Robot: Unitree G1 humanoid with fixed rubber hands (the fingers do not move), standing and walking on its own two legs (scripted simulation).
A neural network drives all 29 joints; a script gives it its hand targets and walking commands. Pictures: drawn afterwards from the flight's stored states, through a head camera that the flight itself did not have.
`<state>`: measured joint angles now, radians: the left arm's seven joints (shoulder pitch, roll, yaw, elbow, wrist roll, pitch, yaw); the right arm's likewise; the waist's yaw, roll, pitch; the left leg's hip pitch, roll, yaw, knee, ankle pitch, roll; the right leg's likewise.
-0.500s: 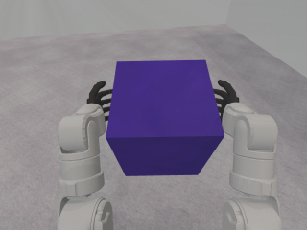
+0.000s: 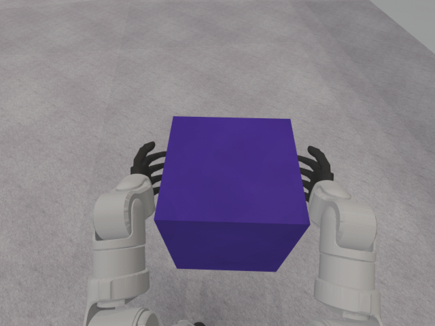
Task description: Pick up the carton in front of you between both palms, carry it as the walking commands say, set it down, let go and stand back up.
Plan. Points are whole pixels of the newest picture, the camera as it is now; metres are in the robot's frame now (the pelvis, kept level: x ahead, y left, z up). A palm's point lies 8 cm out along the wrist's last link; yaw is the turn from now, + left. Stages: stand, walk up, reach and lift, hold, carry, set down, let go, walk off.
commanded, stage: carry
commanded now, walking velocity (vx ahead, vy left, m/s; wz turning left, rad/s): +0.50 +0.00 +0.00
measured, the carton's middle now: (228, 200) +0.36 +0.01 +0.02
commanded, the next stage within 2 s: none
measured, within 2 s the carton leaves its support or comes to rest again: neither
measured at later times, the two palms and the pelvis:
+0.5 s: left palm (180, 96) +0.56 +0.12 +0.12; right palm (317, 99) +0.56 -0.18 +0.11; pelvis +0.32 -0.04 +0.01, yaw +2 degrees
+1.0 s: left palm (179, 37) +0.86 +0.15 +0.09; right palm (282, 38) +0.86 -0.15 +0.10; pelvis +0.62 +0.00 +0.01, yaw -1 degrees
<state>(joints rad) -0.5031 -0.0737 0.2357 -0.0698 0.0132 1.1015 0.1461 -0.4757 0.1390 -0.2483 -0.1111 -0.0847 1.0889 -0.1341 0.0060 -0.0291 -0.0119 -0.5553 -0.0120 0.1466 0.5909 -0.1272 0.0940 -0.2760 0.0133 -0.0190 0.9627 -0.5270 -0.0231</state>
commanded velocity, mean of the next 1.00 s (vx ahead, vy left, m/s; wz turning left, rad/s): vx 0.50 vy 0.00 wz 0.00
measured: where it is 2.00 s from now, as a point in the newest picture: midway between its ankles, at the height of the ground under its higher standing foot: (228, 162)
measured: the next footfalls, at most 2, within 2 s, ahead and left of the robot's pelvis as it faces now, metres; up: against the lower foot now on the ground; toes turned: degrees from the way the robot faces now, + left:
right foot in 0.42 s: +0.43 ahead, -0.13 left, +0.00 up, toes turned -10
left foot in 0.92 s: +0.74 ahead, +0.10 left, +0.00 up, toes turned +13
